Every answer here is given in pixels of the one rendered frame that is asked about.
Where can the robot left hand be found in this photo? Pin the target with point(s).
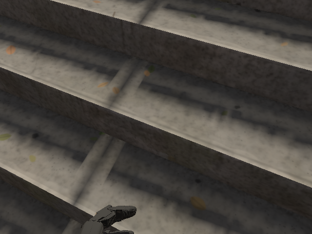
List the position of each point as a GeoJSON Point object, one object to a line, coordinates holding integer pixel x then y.
{"type": "Point", "coordinates": [106, 217]}

